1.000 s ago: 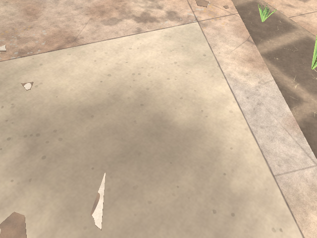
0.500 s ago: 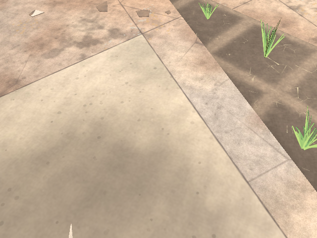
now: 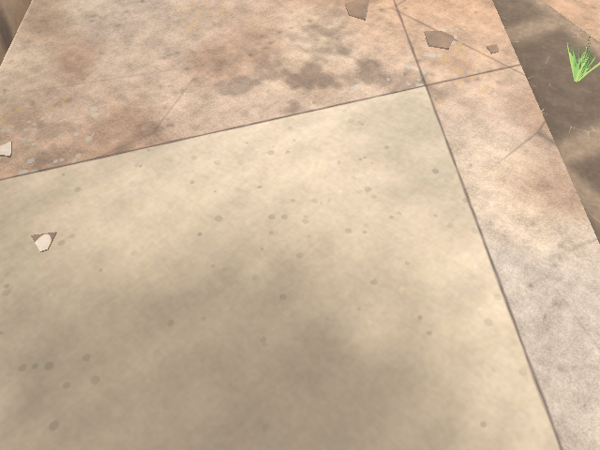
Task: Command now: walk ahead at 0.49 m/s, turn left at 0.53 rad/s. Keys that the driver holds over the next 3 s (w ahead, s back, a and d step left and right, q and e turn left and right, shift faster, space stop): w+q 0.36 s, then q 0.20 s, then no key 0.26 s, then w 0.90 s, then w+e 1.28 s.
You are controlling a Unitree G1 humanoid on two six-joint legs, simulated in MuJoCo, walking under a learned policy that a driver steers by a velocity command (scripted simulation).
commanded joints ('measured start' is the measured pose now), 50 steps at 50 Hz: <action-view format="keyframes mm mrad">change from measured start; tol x32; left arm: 1 15 118 21 -88 23 5 -5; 16 -373 112 5 -256 6 24 -26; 21 112 263 51 -169 32 -19 24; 50 23 131 52 -93 14 66 -35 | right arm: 1 80 -103 -27 -21 11 -16 -17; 50 54 -76 10 -70 -6 -2 -29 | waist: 1 13 -38 -58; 19 -4 86 -87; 22 23 -279 -432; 50 -6 148 -36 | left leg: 1 202 295 -409 -320 232 162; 20 248 141 -390 131 654 -33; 22 -154 -75 -193 676 -449 -95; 23 -202 28 -191 769 -385 -90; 50 227 330 -399 -427 -251 61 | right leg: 1 -239 -84 74 -51 43 30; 16 -307 -4 36 -650 307 61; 20 205 21 52 -835 304 -15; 22 648 -500 648 -849 603 -205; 30 185 -259 98 -938 924 -168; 41 141 -233 6 -875 605 -140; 45 -237 30 -124 -485 -285 -16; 50 -231 -31 6 -347 -11 -3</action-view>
